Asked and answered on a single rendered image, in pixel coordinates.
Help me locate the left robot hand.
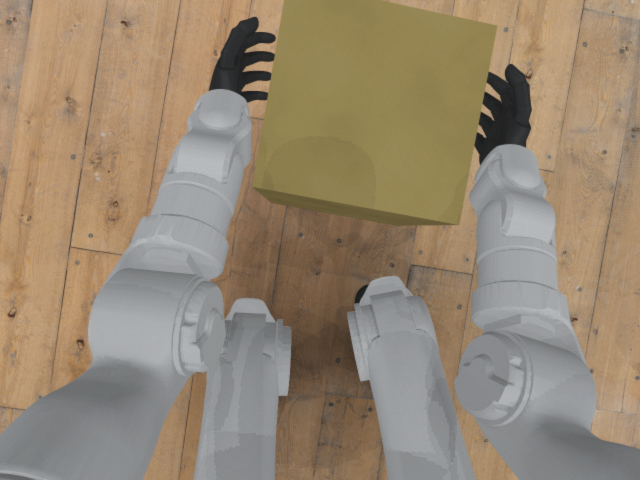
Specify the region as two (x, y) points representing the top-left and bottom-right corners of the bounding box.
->
(209, 17), (276, 103)

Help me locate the right robot forearm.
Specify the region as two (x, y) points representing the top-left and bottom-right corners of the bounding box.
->
(469, 144), (589, 369)

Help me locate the robot left thigh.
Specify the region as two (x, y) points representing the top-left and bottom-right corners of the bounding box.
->
(193, 312), (291, 480)

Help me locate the right robot upper arm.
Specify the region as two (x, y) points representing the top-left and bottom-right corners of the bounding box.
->
(454, 330), (640, 480)

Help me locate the left robot forearm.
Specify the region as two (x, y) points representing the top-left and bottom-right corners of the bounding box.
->
(88, 89), (252, 352)

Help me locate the right robot hand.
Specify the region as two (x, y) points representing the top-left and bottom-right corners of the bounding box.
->
(474, 64), (532, 165)

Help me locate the left robot shin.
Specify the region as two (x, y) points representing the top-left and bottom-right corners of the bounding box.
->
(207, 298), (276, 377)

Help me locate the carton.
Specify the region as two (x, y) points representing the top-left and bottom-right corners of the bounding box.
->
(252, 0), (497, 226)

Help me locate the left robot upper arm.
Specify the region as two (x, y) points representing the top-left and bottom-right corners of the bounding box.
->
(0, 268), (226, 480)

